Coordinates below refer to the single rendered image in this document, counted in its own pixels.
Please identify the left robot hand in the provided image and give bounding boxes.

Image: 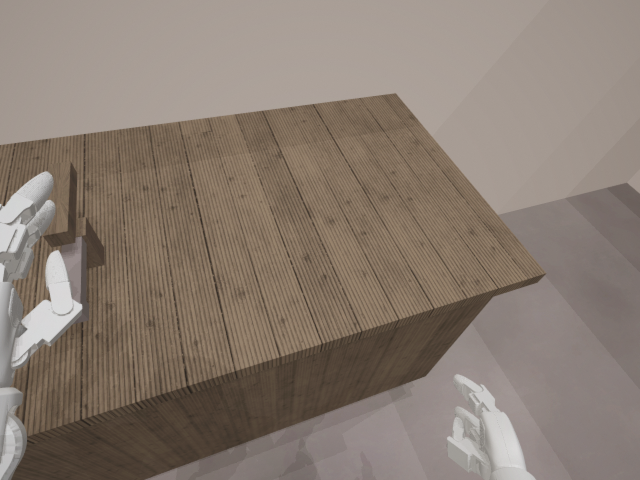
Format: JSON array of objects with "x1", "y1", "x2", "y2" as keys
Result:
[{"x1": 0, "y1": 171, "x2": 82, "y2": 388}]

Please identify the tap lever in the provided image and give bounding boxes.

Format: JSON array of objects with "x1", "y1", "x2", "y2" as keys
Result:
[{"x1": 61, "y1": 236, "x2": 89, "y2": 324}]

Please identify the right robot hand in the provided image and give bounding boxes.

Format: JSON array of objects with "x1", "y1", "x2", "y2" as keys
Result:
[{"x1": 447, "y1": 374, "x2": 527, "y2": 480}]

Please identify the counter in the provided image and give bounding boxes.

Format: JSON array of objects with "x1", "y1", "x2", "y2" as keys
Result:
[{"x1": 0, "y1": 93, "x2": 546, "y2": 480}]

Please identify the left robot forearm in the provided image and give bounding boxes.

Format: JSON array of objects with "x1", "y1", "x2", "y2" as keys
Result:
[{"x1": 0, "y1": 387, "x2": 27, "y2": 480}]

